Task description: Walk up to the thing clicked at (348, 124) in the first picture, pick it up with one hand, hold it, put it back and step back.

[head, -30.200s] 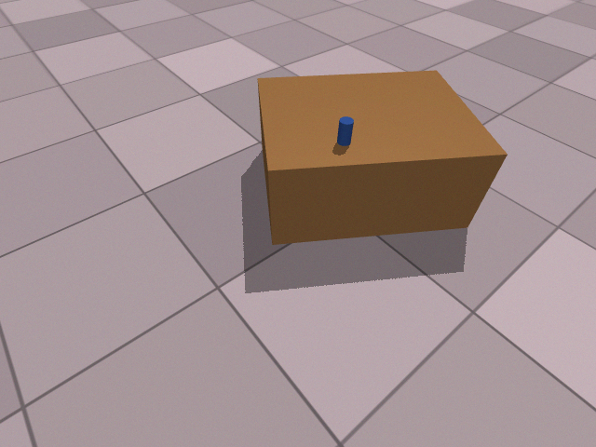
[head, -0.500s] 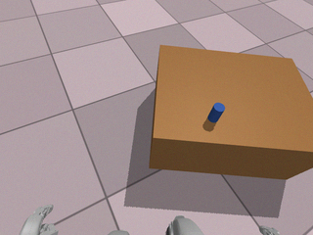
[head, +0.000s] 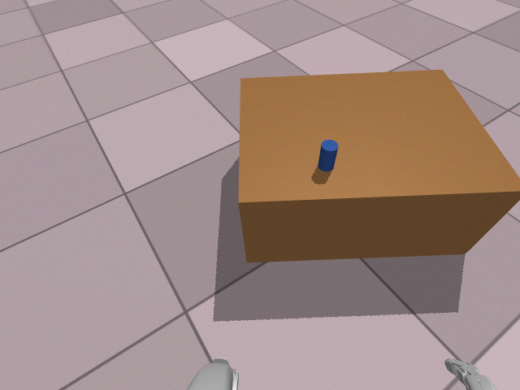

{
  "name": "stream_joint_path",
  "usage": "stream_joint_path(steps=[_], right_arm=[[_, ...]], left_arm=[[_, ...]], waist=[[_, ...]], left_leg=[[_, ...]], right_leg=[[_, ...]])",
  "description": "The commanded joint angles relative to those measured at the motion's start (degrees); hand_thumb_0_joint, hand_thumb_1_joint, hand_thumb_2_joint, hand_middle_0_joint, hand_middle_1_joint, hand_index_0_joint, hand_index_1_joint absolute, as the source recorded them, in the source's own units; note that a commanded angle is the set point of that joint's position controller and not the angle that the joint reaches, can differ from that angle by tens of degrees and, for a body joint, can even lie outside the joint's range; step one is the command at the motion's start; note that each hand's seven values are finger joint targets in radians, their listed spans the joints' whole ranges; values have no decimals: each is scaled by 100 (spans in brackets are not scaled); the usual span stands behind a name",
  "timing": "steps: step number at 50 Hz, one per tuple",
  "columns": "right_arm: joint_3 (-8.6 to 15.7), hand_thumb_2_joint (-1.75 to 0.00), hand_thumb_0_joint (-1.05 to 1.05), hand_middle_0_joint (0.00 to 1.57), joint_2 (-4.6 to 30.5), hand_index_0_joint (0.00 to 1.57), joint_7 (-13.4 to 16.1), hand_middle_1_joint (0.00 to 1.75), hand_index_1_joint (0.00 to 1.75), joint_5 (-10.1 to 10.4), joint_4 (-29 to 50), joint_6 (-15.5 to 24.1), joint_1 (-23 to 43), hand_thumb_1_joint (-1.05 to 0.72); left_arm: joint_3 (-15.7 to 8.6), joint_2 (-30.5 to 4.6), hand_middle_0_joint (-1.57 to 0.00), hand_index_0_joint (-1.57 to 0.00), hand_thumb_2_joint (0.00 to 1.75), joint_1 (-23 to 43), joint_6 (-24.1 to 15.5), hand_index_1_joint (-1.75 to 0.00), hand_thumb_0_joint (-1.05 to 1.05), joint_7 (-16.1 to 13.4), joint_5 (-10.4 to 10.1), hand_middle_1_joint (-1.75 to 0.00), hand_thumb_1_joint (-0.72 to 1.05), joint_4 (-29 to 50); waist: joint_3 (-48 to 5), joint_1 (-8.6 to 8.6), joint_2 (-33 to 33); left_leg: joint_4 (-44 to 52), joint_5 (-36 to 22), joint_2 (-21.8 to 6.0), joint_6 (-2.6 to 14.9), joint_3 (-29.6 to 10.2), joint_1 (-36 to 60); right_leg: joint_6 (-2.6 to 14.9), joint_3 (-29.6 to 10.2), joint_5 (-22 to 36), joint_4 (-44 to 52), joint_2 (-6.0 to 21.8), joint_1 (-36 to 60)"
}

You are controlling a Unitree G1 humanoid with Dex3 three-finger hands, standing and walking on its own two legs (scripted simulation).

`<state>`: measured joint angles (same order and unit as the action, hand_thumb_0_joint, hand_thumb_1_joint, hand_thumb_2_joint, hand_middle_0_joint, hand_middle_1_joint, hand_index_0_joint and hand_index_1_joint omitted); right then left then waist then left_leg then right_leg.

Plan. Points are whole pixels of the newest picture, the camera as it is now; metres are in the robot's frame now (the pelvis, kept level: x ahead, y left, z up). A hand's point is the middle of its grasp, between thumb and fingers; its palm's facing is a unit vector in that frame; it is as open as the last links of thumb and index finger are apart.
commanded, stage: step back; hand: right
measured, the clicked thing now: (327, 156) +0.85 -0.19 -0.28
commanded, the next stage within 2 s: stand in 1.88 s
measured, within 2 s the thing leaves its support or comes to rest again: neither
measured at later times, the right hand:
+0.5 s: hand out of the picture -0.04 -0.28 -0.12, palm faces -0.15 +0.88 -0.44, open 7.4 cm
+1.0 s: hand out of the picture -0.18 -0.32 -0.16, palm faces -0.16 +0.92 -0.35, open 7.4 cm
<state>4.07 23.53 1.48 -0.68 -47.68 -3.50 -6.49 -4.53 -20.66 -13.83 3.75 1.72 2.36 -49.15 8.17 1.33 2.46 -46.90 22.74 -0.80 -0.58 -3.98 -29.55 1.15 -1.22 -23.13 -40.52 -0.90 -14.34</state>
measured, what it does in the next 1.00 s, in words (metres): walks backwards: left foot, then right foot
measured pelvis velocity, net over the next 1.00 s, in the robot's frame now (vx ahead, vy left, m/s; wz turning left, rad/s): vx -0.27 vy -0.07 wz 0.12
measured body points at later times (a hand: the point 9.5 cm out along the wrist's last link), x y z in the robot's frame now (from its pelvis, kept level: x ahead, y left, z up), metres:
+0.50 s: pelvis -0.15 -0.03 +0.01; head -0.10 +0.01 +0.46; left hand -0.05 +0.28 -0.12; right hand -0.03 -0.33 -0.09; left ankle -0.13 +0.09 -0.72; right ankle -0.15 -0.17 -0.63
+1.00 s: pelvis -0.27 -0.07 +0.00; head -0.25 -0.08 +0.45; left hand -0.24 +0.27 -0.10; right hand -0.17 -0.37 -0.13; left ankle -0.29 +0.06 -0.72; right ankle -0.25 -0.20 -0.72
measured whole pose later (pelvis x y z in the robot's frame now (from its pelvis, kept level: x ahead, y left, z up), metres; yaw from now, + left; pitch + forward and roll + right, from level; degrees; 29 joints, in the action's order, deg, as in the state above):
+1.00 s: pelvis -0.27 -0.07 +0.00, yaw +7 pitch -2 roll +1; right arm 3.3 22.4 -0.8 -1.6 -55.6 -1.9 -12.8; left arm -4.0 -22.4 -12.2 -0.2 -0.2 2.6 -52.3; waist 4.2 1.6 1.8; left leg -38.0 24.0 1.2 -0.7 -3.2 -15.9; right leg -0.5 1.1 -20.7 -40.1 3.4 -18.0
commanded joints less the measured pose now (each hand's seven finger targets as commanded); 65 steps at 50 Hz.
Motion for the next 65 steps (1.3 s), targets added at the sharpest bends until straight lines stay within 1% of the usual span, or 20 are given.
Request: stream_joint_path(steps=[1,3,12,15,19,23,30,33,35,37,41,45,49,51,52,53,61,62,64,65], right_arm=[[307,-90,0,20,1234,20,111,30,30,34,288,181,-214,-90],[180,-90,0,20,895,20,110,30,30,13,123,217,-685,-90],[108,-90,0,20,786,20,127,30,30,-100,242,410,-780,-90],[206,-90,0,20,844,20,94,30,30,-88,-47,391,-1359,-90],[435,-90,0,20,2037,20,110,30,30,-181,333,392,-483,-90],[190,-90,0,20,1209,20,147,30,30,-176,410,399,-61,-90],[246,-90,0,20,1240,20,40,30,30,-173,349,255,-351,-90],[264,-90,0,20,1441,20,-42,30,30,-86,339,115,-34,-90],[96,-90,0,20,898,20,-73,30,30,-17,469,99,194,-90],[221,-90,0,20,1065,20,30,30,30,-18,507,89,396,-90],[123,-90,0,20,878,20,-46,30,30,6,51,182,22,-90],[91,-90,0,20,857,20,-117,30,30,-85,24,315,130,-90],[187,-90,0,20,805,20,-155,30,30,-154,-378,478,-564,-90],[349,-90,0,20,1239,20,-97,30,30,-275,-502,563,-816,-90],[386,-90,0,20,1745,20,-114,30,30,-233,-379,571,-588,-90],[423,-90,0,20,1896,20,-148,30,30,-151,-390,562,-387,-90],[163,-90,0,20,1056,20,-206,30,30,-94,-361,442,-44,-90],[92,-90,0,20,780,20,-197,30,30,-59,-330,412,-78,-90],[32,-90,0,20,555,20,-102,30,30,-71,-195,405,-40,-90],[152,-90,0,20,968,20,-66,30,30,-132,-349,407,-293,-90]], left_arm=[[-441,-1668,-20,-20,90,1012,-163,-30,0,-160,54,-30,90,930],[-434,-1361,-20,-20,90,1167,-181,-30,0,-199,45,-30,90,884],[-406,-1315,-20,-20,90,244,-110,-30,0,-386,-9,-30,90,1029],[-332,-1356,-20,-20,90,675,-8,-30,0,-316,-88,-30,90,1166],[-376,-1361,-20,-20,90,1089,39,-30,0,-339,-93,-30,90,1202],[-355,-1196,-20,-20,90,450,35,-30,0,-270,-176,-30,90,800],[-202,-1057,-20,-20,90,354,-284,-30,0,-278,-139,-30,90,559],[-204,-1004,-20,-20,90,-299,-402,-30,0,-288,-120,-30,90,59],[-360,-1606,-20,-20,90,-404,-471,-30,0,-320,30,-30,90,-106],[-514,-2492,-20,-20,90,537,-430,-30,0,-332,90,-30,90,301],[-289,-1515,-20,-20,90,784,-522,-30,0,-350,0,-30,90,175],[-355,-1661,-20,-20,90,211,-571,-30,0,-303,91,-30,90,76],[-278,-1605,-20,-20,90,508,-431,-30,0,-222,-6,-30,90,142],[-80,-910,-20,-20,90,189,-414,-30,0,-208,-79,-30,90,154],[-107,-1076,-20,-20,90,528,-425,-30,0,-233,-131,-30,90,133],[-232,-1544,-20,-20,90,782,-471,-30,0,-236,-67,-30,90,53],[-229,-1109,-20,-20,90,65,-631,-30,0,-182,-72,-30,90,-468],[-267,-1236,-20,-20,90,-140,-659,-30,0,-222,-31,-30,90,-589],[-469,-2025,-20,-20,90,-383,-702,-30,0,-271,61,-30,90,-555],[-495,-2115,-20,-20,90,200,-709,-30,0,-255,56,-30,90,-340]], waist=[[224,-151,-1184],[-196,-375,-1226],[-1357,194,-1530],[-1494,-175,-883],[-849,-285,1007],[-799,129,230],[-1434,-310,1038],[-1738,-33,1110],[-1355,86,-397],[-578,269,-1714],[-274,-138,-954],[-506,267,-1361],[-851,-95,-1336],[-1138,-96,399],[-813,-176,767],[-454,-250,617],[-593,163,615],[-694,276,220],[-653,491,-1243],[-231,250,-802]], left_leg=[[-2155,446,701,33,-544,318],[-2265,81,835,8,-479,41],[638,615,195,-33,222,351],[2388,-1268,300,138,605,1550],[2761,-2830,-2510,1988,-2847,668],[2117,-3675,-1300,1272,-765,1460],[1557,-3052,-1219,1383,-469,2736],[1111,-2334,-1050,1120,-235,2161],[8,-620,-326,535,36,314],[-1366,1176,144,21,-625,333],[-1419,281,446,60,-470,228],[101,557,187,-58,-36,10],[2640,-106,295,61,462,1919],[3172,361,-859,461,-1720,3137],[3454,1767,-1733,1168,-3061,2484],[3553,2248,-1952,1545,-3135,1366],[2236,381,-700,698,-723,681],[1741,511,-456,519,-533,198],[-459,1143,534,205,-195,-814],[-871,1035,87,142,-433,-484]], right_leg=[[1017,-1703,-407,2621,1584,-1875],[543,-724,788,2115,971,-906],[1074,-992,4029,751,1646,1601],[667,-620,2984,252,1353,811],[-52,-784,-1489,-2921,-64,-910],[-38,-946,-585,-3497,-490,-1473],[-328,-98,-568,-171,58,-837],[-147,419,704,1765,-81,334],[204,-1308,533,1914,698,875],[1578,-3483,-333,2535,2609,-1336],[798,-1081,1143,1649,1236,-658],[843,-1312,-104,1714,1234,441],[714,-1003,-113,1175,1265,-196],[182,-237,-220,-674,497,-1517],[9,233,-845,-939,182,-2041],[29,-194,-999,-1176,468,-1363],[53,527,516,1420,-65,863],[66,183,631,1536,59,1454],[850,-3001,-2005,3023,2120,1240],[1269,-3368,-2555,3133,2622,351]])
